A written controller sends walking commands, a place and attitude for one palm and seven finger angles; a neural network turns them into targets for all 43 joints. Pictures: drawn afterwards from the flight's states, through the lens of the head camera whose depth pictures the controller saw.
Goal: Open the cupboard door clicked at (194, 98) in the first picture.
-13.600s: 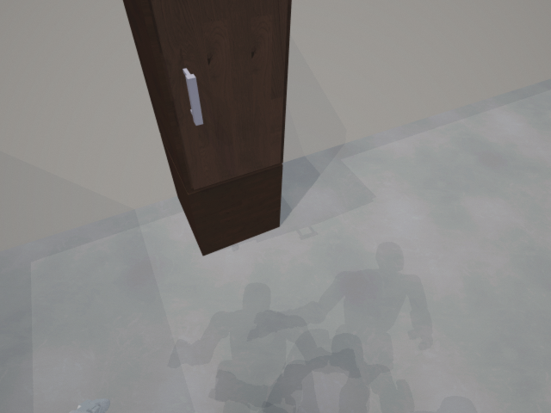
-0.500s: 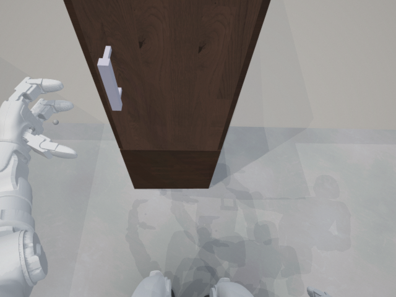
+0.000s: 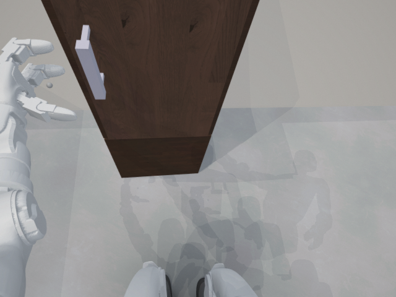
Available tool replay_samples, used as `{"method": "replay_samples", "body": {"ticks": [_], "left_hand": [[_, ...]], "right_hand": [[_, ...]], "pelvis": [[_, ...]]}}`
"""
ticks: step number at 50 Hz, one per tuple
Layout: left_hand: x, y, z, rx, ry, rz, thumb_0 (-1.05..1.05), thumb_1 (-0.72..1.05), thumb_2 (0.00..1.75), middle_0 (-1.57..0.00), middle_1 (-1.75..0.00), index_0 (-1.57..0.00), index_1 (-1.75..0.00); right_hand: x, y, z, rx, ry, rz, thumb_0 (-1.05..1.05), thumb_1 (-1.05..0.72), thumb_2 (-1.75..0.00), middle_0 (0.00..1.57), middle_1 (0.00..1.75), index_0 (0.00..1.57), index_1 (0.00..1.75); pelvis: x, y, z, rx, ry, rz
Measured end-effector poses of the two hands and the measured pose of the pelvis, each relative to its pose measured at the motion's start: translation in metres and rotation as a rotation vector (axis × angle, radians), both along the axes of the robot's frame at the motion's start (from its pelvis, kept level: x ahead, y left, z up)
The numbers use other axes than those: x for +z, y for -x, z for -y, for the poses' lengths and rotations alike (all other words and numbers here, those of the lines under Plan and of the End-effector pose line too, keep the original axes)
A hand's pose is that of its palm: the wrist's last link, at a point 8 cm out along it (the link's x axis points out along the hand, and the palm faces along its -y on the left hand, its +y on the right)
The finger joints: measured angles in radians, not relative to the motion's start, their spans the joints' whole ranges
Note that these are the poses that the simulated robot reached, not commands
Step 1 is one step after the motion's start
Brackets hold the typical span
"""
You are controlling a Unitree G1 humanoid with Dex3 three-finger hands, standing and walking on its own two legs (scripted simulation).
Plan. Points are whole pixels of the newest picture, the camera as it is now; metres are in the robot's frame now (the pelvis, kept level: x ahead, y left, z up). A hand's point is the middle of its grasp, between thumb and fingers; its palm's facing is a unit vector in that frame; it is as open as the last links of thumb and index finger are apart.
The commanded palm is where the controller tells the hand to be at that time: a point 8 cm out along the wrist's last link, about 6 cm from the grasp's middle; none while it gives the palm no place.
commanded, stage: move the hooked fingers beside the handle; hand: left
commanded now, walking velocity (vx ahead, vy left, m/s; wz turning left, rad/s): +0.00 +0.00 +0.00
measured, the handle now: (93, 65) +0.56 +0.18 +0.07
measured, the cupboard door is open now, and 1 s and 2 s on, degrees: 0 0 0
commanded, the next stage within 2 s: slide the fingers in behind the handle in 1.12 s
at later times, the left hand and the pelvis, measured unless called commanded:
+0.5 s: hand (46, 84) +0.50 +0.25 +0.08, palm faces +0.05 -1.00 -0.02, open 14.0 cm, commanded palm +0.48 +0.28 +0.07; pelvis +0.01 -0.01 +0.00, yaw +0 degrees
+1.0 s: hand (47, 84) +0.50 +0.25 +0.08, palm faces +0.05 -1.00 -0.02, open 14.0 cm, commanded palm +0.48 +0.28 +0.07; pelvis +0.01 -0.02 +0.00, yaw -1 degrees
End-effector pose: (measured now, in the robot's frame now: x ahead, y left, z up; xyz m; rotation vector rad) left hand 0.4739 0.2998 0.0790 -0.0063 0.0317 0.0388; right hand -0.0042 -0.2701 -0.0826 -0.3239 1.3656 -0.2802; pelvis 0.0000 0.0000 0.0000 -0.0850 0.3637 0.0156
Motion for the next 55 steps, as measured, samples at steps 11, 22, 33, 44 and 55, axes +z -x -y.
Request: {"method": "replay_samples", "body": {"ticks": [11, 22, 33, 44, 55], "left_hand": [[-0.005, -0.019, 0.011, 0.002, -0.010, -0.015, -0.01, -0.50, 0.30, -0.30, -1.20, -0.30, -1.20], [0.003, -0.001, -0.004, 0.036, -0.028, 0.023, -0.02, -0.50, 0.30, -0.30, -1.20, -0.30, -1.20], [-0.009, 0.000, 0.013, -0.002, -0.006, -0.035, -0.01, -0.50, 0.30, -0.30, -1.20, -0.30, -1.20], [-0.003, -0.009, 0.002, 0.031, -0.028, -0.027, -0.01, -0.50, 0.30, -0.30, -1.20, -0.30, -1.20], [0.000, -0.001, 0.001, -0.009, -0.013, 0.011, -0.01, -0.50, 0.30, -0.30, -1.20, -0.30, -1.20]], "right_hand": [[0.000, 0.015, -0.003, -0.045, -0.018, -0.048, 0.00, -0.90, -0.90, 0.20, 0.30, 0.21, 0.30], [0.002, 0.000, 0.003, -0.034, -0.026, -0.028, 0.00, -0.90, -0.90, 0.20, 0.30, 0.21, 0.30], [-0.002, -0.028, 0.015, 0.019, -0.007, 0.033, 0.00, -0.90, -0.90, 0.20, 0.30, 0.21, 0.30], [-0.003, -0.015, 0.016, -0.017, -0.009, 0.028, 0.00, -0.90, -0.90, 0.20, 0.30, 0.21, 0.30], [-0.002, 0.001, 0.011, -0.031, -0.020, -0.047, 0.00, -0.90, -0.90, 0.20, 0.30, 0.21, 0.30]], "pelvis": [[-0.001, -0.005, 0.001, -0.021, 0.000, -0.027], [0.003, -0.011, 0.009, -0.015, 0.000, -0.003], [0.000, -0.006, 0.013, 0.000, -0.005, -0.005], [-0.003, -0.006, 0.018, -0.016, -0.005, -0.014], [0.000, -0.010, 0.014, -0.012, -0.001, -0.014]]}}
